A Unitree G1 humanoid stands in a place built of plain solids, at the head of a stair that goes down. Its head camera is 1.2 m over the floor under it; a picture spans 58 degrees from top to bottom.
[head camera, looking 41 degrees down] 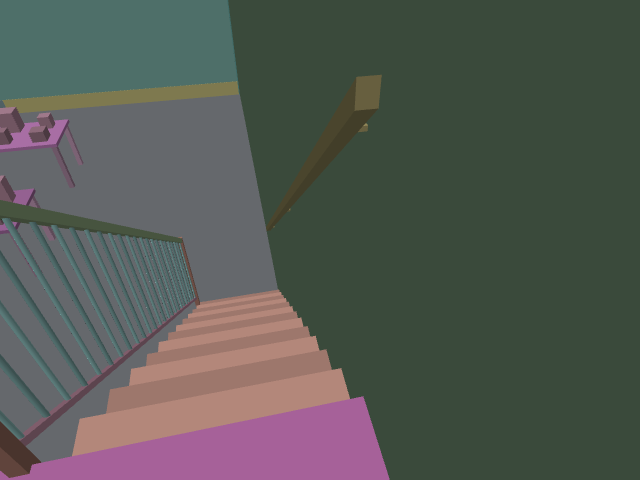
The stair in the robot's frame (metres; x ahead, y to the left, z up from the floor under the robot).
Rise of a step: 0.21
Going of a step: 0.24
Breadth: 0.91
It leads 12 degrees to the left of straight ahead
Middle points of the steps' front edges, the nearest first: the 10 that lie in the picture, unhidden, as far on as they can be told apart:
0.57 0.32 0.00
0.80 0.37 -0.21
1.04 0.42 -0.43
1.27 0.47 -0.64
1.50 0.52 -0.85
1.73 0.57 -1.07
1.96 0.62 -1.28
2.19 0.67 -1.50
2.42 0.72 -1.71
2.66 0.77 -1.92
